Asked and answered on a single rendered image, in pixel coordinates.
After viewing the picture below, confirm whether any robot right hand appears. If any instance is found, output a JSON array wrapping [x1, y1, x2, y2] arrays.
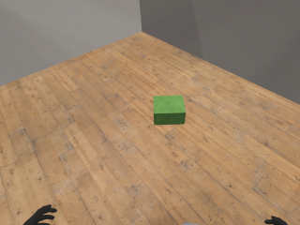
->
[[264, 216, 288, 225]]

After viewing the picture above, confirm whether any robot left hand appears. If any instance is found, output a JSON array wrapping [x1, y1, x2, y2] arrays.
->
[[23, 204, 57, 225]]

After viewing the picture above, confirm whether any carton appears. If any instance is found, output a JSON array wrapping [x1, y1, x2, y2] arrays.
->
[[153, 95, 186, 126]]

